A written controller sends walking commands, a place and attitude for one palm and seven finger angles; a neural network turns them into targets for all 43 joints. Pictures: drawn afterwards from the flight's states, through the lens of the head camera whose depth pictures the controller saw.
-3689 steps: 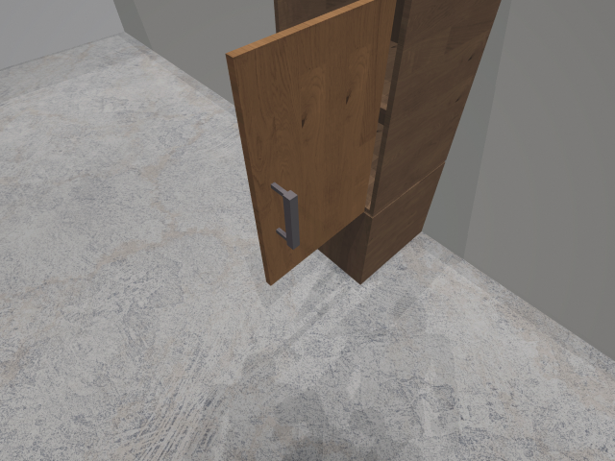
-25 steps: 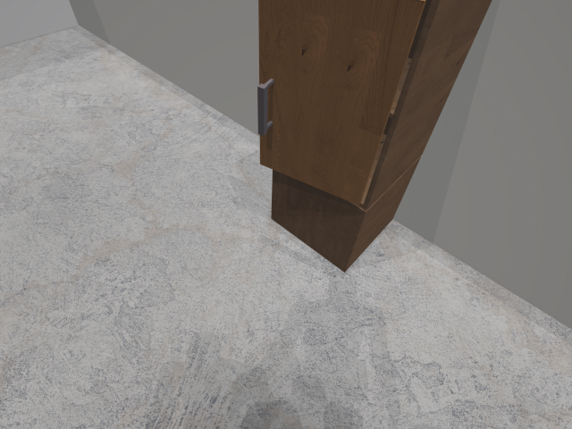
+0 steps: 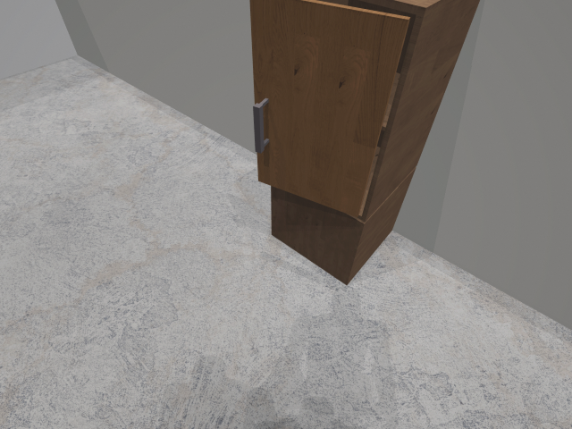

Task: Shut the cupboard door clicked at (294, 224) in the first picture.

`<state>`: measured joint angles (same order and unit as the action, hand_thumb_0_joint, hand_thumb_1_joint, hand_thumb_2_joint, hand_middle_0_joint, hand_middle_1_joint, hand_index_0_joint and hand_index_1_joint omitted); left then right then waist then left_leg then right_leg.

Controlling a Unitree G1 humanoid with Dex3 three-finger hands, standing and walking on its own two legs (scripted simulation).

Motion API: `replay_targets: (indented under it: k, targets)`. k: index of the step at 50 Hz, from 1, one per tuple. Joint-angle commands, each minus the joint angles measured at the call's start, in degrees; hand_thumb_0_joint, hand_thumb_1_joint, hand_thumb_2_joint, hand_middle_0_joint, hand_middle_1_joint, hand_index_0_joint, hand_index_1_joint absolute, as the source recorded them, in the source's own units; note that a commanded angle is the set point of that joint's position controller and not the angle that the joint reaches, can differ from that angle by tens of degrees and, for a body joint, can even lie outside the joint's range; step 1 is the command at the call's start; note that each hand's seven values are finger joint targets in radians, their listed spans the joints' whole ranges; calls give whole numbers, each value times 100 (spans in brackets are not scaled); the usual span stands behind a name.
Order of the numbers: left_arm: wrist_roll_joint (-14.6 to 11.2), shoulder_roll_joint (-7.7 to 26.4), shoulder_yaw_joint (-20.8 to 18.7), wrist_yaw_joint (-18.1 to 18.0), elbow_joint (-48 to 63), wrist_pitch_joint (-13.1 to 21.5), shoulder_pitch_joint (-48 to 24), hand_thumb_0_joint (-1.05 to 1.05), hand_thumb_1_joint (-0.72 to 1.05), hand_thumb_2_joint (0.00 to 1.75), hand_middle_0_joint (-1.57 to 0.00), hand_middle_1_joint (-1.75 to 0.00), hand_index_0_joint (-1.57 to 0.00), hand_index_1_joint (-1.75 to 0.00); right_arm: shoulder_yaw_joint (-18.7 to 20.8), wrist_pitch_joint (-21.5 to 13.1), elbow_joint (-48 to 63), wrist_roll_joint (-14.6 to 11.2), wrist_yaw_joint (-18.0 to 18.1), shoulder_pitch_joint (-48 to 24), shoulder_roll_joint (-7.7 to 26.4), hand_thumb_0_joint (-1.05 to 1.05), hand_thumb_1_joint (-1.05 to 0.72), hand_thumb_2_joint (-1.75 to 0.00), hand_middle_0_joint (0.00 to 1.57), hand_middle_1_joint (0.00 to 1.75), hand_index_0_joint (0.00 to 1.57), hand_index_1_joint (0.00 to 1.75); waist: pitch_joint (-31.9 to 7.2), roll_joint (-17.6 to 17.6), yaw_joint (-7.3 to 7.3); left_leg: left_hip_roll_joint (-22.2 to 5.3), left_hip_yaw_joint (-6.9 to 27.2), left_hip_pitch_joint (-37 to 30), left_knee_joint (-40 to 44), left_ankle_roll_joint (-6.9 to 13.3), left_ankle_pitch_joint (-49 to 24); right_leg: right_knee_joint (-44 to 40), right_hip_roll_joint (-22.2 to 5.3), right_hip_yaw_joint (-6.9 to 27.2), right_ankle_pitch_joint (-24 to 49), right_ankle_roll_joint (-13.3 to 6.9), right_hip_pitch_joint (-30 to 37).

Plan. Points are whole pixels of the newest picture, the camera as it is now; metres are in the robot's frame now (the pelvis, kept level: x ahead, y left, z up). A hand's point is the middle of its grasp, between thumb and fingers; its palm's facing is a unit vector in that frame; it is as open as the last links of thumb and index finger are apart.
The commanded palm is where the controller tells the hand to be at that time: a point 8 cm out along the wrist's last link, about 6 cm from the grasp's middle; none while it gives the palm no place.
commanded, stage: let the arm hang, fingers relaxed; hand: left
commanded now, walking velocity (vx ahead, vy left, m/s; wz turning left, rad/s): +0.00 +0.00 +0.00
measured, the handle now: (262, 126) +0.93 +0.12 -0.09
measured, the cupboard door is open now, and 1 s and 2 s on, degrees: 13 13 13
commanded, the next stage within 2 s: look to check the result in 0.12 s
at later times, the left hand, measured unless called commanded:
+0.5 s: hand out of the picture +0.02 +0.19 -0.17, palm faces +0.02 -0.97 -0.24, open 7.4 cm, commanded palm none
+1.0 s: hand out of the picture +0.07 +0.20 -0.17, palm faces +0.04 -0.96 -0.27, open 7.4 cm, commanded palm none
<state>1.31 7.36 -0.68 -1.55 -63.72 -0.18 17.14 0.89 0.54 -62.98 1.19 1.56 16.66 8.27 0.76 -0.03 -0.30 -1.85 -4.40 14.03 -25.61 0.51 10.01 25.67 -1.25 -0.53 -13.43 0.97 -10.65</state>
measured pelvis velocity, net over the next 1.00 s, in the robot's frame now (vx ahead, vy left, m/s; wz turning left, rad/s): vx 0.03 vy -0.01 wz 0.03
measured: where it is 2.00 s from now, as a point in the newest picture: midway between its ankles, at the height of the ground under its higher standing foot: outside the picture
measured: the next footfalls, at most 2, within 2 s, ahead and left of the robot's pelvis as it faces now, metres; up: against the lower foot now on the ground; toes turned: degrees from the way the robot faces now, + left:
right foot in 1.60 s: +0.09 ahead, -0.14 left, +0.00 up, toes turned +22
left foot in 1.98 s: -0.04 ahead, +0.09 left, +0.00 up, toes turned +41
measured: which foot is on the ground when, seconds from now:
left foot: down 0.00-1.00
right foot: down 0.00-1.00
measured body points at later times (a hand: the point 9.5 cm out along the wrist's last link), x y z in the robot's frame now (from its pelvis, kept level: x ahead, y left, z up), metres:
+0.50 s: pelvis +0.02 +0.00 +0.00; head +0.03 +0.00 +0.45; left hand +0.02 +0.24 -0.15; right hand +0.03 -0.24 -0.16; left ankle +0.04 +0.11 -0.74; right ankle +0.01 -0.13 -0.74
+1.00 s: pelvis +0.03 -0.01 +0.00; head +0.05 -0.01 +0.45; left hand +0.07 +0.25 -0.15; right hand +0.08 -0.27 -0.15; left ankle +0.04 +0.11 -0.74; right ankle +0.01 -0.13 -0.74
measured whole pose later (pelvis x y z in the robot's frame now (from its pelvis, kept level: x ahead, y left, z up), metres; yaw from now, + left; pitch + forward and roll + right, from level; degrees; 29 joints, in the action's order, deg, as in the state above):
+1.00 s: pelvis +0.03 -0.01 +0.00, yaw +2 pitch -1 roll +0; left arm 0.9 13.8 -1.7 -1.4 -62.6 -0.2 10.7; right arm 1.0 0.8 -62.4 1.0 1.2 10.1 14.0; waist 2.9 0.1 -0.7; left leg -1.8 -2.6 11.5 -24.4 -0.5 11.5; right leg 23.5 -1.1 -2.4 -15.2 0.4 -6.9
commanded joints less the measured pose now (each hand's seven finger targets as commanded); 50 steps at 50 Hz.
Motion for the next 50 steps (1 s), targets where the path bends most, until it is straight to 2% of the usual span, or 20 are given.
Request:
replay_targets:
  k: [1, 7, 17, 22, 26, 28, 31, 33, 41, 44, 46, 47, 50]
  targets:
    - [-17, 747, -156, -38, 89, 74, 455, 0, 90, 90, -20, -30, -20, -30, 128, -58, 181, -25, 28, 304, 633, 0, -90, -90, 20, 30, 20, 30, 438, 108, 6, -383, 591, -167, 658, 92, 490, -698, -342, 385, -118, -316, -528]
    - [-26, 791, -164, -32, 75, 76, 318, 0, 90, 90, -20, -30, -20, -30, 127, -64, 166, -19, 35, 258, 683, 0, -90, -90, 20, 30, 20, 30, 472, 162, -25, -410, 603, -213, 688, 77, 377, -721, -358, 366, -20, -309, -458]
    - [-38, 976, -179, -19, 72, 99, 175, 0, 90, 90, -20, -30, -20, -30, 147, -82, 171, -30, 34, 94, 900, 0, -90, -90, 20, 30, 20, 30, 283, -45, -22, -456, 602, -460, 655, 101, 23, -757, -388, 373, 192, -316, -288]
    - [-36, 1107, -192, -8, 87, 99, 74, 0, 90, 90, -20, -30, -20, -30, 147, -84, 157, -32, 23, -48, 994, 0, -90, -90, 20, 30, 20, 30, 324, 50, -4, -458, 591, -470, 685, 92, -15, -782, -404, 383, 246, -315, -239]
    - [-32, 1218, -201, 2, 101, 115, -21, 0, 90, 90, -20, -30, -20, -30, 165, -92, 181, -45, 19, -155, 1147, 0, -90, -90, 20, 30, 20, 30, 265, -57, -6, -485, 593, -576, 709, 103, -99, -820, -397, 395, 311, -315, -201]
    - [-34, 1236, -201, 4, 94, 113, -90, 0, 90, 90, -20, -30, -20, -30, 162, -102, 166, -28, 17, -236, 1159, 0, -90, -90, 20, 30, 20, 30, 218, 46, -10, -482, 608, -605, 723, 96, -136, -814, -418, 410, 353, -312, -161]
    - [-36, 1345, -209, 10, 114, 139, -144, 0, 90, 90, -20, -30, -20, -30, 165, -110, 186, -45, 13, -337, 1261, 0, -90, -90, 20, 30, 20, 30, 141, -90, -1, -493, 593, -697, 679, 99, -369, -845, -429, 420, 556, -315, -93]
    - [-36, 1365, -209, 12, 114, 140, -226, 0, 90, 90, -20, -30, -20, -30, 165, -114, 173, -30, 10, -394, 1266, 0, -90, -90, 20, 30, 20, 30, 161, 7, -11, -491, 588, -699, 689, 81, -416, -856, -453, 423, 624, -310, -57]
    - [-41, 1553, -228, 29, 148, 165, -387, 0, 90, 90, -20, -30, -20, -30, 160, -118, 201, -39, -1, -594, 1453, 0, -90, -90, 20, 30, 20, 30, 106, 0, 6, -509, 601, -765, 726, 63, -547, -955, -485, 434, 789, -316, 84]
    - [-53, 1535, -220, 23, 160, 161, -444, 0, 90, 90, -20, -30, -20, -30, 149, -113, 211, -25, -10, -634, 1406, 0, -90, -90, 20, 30, 20, 30, 52, -18, -3, -496, 618, -758, 652, 46, -770, -869, -534, 360, 1057, -300, 177]
    - [-58, 1259, -198, -12, 170, 87, -270, 0, 90, 90, -20, -30, -20, -30, 87, -43, 232, -33, -28, -493, 1071, 0, -90, -90, 20, 30, 20, 30, 65, -20, 11, -450, 583, -597, 456, -3, -989, -630, -587, 209, 1213, -232, 190]
    - [-60, 1262, -212, -23, 186, 53, -209, 0, 90, 90, -20, -30, -20, -30, 87, -9, 243, -22, -32, -480, 1025, 0, -90, -90, 20, 30, 20, 30, 80, -27, 28, -418, 586, -502, 325, -16, -1034, -520, -636, 173, 1273, -221, 194]
    - [-48, 1449, -329, -36, 358, -8, -178, 0, 90, 90, -20, -30, -20, -30, 150, 74, 412, -28, -50, -525, 1045, 0, -90, -90, 20, 30, 20, 30, 109, -255, 76, -220, 547, -68, -211, -57, -840, -389, -921, 223, 1325, -394, 237]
